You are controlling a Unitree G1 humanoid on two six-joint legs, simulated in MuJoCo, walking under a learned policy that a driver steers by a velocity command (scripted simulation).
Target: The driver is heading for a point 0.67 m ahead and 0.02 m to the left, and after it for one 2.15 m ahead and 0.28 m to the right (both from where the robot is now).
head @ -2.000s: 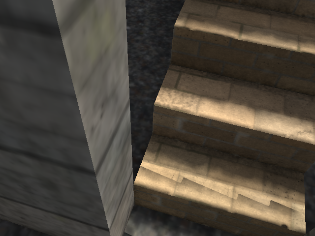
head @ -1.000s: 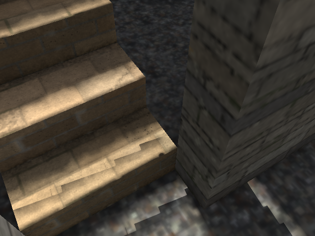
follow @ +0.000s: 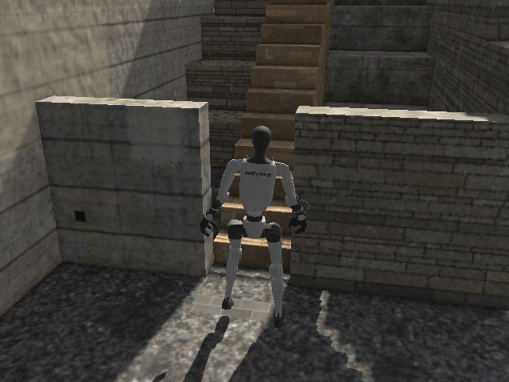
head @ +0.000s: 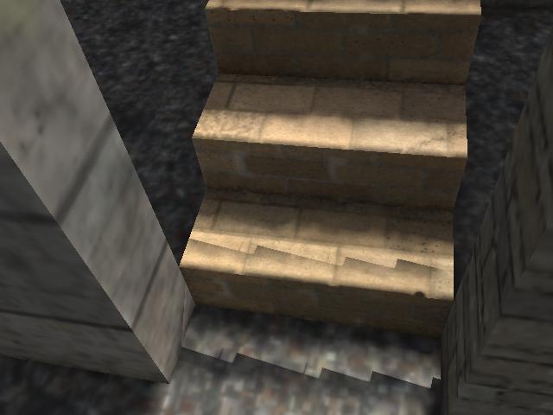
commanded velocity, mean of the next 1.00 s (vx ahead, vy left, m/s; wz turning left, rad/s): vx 0.19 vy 0.37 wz -0.13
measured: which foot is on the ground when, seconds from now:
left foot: up 0.00-0.22, down 0.24-0.64, up 0.66-0.98, down 1.00-1.00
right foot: down 0.00-0.24, up 0.26-0.62, down 0.64-1.00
